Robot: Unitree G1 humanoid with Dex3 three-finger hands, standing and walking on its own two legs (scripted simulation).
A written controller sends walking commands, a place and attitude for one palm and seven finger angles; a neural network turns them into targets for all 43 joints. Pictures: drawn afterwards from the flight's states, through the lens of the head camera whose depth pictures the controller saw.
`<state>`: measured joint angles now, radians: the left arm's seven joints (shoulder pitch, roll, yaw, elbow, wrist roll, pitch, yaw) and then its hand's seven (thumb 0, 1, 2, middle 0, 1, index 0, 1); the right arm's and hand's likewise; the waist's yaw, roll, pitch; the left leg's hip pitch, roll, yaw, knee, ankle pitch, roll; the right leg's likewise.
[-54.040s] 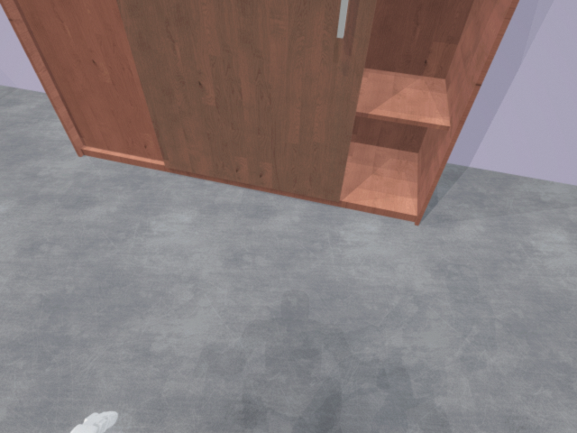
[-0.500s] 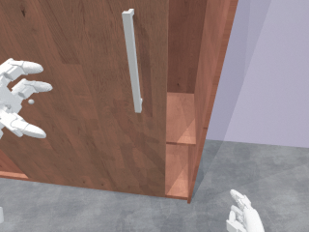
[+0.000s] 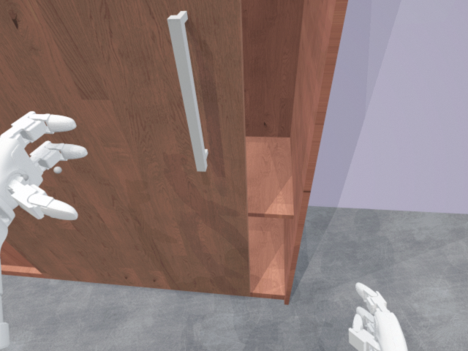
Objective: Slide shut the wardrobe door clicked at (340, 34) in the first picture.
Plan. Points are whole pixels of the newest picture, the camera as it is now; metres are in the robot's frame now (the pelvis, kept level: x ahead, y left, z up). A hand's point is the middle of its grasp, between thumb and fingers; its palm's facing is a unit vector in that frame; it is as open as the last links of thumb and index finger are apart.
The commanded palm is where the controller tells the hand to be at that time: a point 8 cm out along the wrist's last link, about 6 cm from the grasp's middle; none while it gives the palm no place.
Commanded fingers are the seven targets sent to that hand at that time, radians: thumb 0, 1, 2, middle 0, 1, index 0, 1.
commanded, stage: move the hooked fingers beside the handle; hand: left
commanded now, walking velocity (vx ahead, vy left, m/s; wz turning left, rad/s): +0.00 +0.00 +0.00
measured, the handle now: (193, 102) +0.50 +0.13 +0.21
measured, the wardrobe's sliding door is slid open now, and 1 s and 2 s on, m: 0.14 0.14 0.14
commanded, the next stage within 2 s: none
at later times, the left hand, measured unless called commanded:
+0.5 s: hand (94, 139) +0.33 +0.24 +0.24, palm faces +0.01 -1.00 -0.07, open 14.0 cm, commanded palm +0.30 +0.29 +0.23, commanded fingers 0.00 -0.50 0.30 -0.30 -1.20 -0.30 -1.20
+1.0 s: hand (121, 134) +0.37 +0.22 +0.22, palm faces +0.03 -1.00 -0.05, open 14.0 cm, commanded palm +0.35 +0.27 +0.23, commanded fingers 0.00 -0.50 0.30 -0.30 -1.20 -0.30 -1.20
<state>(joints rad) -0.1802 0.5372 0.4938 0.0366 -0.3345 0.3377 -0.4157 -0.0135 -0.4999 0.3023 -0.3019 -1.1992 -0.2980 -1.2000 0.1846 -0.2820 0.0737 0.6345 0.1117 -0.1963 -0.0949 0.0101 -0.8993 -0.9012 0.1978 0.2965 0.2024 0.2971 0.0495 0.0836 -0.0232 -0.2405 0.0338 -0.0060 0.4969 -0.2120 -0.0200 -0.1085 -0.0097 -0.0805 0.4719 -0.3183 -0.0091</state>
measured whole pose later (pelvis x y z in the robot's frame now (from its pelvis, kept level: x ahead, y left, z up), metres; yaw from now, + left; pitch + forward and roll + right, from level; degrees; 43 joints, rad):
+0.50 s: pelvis +0.00 +0.00 +0.00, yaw -1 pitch -2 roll +0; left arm -0.34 0.47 0.42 0.14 -0.33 0.26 -0.36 -0.01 -0.50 0.30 -0.31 -1.20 -0.30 -1.20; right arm 0.19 -0.26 0.08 0.66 0.10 -0.17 -0.09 0.01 -0.90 -0.90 0.20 0.30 0.20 0.30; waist 0.02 0.06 -0.04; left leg -0.23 0.03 0.01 0.48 -0.21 -0.02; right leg -0.11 -0.01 -0.06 0.47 -0.32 -0.01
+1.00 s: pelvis +0.00 +0.00 +0.00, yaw -1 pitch -1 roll +0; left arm -0.47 0.44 0.35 0.29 -0.27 0.28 -0.27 -0.01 -0.50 0.30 -0.30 -1.20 -0.30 -1.20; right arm 0.19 -0.27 0.06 0.66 0.09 -0.14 -0.09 0.01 -0.90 -0.90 0.20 0.30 0.20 0.30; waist 0.00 0.07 -0.02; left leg -0.25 0.03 0.01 0.48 -0.21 -0.01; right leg -0.13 -0.01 -0.06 0.46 -0.31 0.00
